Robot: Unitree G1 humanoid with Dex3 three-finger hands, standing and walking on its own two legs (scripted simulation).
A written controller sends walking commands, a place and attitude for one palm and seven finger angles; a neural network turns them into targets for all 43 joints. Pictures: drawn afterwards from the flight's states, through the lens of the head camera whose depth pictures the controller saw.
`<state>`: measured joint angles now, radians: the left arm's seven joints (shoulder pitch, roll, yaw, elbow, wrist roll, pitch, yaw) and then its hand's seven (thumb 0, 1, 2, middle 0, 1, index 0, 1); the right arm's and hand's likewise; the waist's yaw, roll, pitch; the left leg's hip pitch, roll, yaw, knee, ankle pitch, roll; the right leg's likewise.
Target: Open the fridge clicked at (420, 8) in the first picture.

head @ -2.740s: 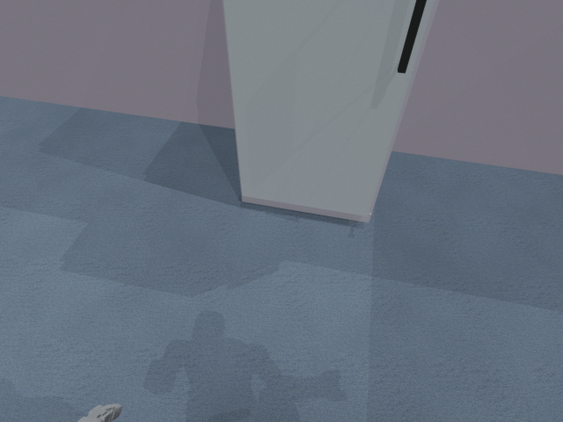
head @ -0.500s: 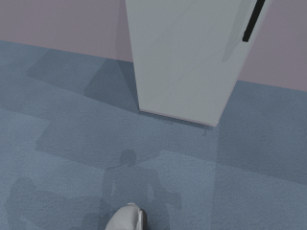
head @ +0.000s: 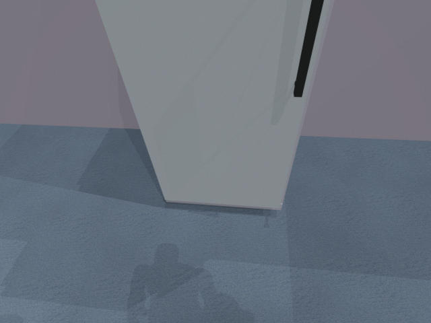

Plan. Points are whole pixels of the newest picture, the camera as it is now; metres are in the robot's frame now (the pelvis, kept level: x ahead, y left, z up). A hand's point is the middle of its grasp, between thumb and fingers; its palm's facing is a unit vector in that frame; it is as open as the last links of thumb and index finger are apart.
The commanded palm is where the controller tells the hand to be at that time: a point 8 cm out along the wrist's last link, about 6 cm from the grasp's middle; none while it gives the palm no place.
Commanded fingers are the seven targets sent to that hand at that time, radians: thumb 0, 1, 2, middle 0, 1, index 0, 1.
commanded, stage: turn to face it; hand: right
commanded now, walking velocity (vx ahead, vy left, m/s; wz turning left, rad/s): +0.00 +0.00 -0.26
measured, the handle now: (312, 13) +0.73 -0.21 +0.24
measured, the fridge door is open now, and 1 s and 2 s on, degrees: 0 0 0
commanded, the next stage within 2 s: take the last steps up to it in 0.02 s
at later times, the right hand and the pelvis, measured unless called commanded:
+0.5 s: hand out of the picture +0.01 -0.15 -0.15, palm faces +0.17 +0.97 -0.20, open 7.4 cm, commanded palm none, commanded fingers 0.00 -0.90 -0.90 0.20 0.30 0.20 0.30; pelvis +0.06 +0.01 +0.02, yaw -5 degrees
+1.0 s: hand (328, 281) +0.25 -0.23 -0.15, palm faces +0.11 +0.97 -0.21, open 7.4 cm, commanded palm none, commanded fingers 0.00 -0.90 -0.90 0.20 0.30 0.20 0.30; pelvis +0.20 -0.04 +0.01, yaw -4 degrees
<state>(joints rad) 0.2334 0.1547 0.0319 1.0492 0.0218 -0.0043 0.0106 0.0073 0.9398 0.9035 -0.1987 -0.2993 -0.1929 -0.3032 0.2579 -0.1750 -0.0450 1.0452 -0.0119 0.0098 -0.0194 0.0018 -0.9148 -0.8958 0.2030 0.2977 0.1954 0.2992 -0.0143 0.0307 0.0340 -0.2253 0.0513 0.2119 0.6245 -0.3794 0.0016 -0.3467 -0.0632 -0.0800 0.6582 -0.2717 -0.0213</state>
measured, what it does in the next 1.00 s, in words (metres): walks ahead: left foot, then right foot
